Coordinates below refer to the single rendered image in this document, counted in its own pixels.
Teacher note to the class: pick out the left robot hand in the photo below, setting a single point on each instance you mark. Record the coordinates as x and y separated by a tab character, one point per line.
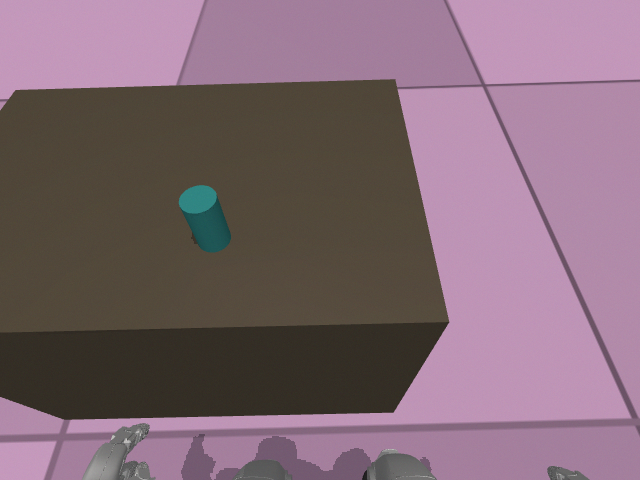
108	463

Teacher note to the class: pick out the can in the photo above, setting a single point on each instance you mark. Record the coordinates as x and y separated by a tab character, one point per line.
203	212

